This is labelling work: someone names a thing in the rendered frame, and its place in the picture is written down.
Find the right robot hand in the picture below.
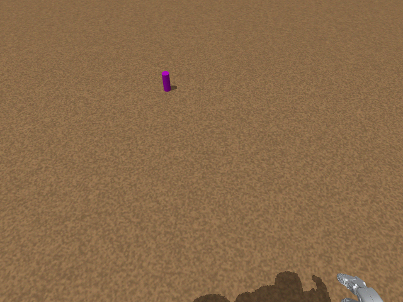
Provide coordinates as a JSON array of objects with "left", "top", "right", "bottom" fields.
[{"left": 337, "top": 273, "right": 383, "bottom": 302}]

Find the can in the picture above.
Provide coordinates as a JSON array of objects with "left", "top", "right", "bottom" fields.
[{"left": 162, "top": 71, "right": 171, "bottom": 92}]

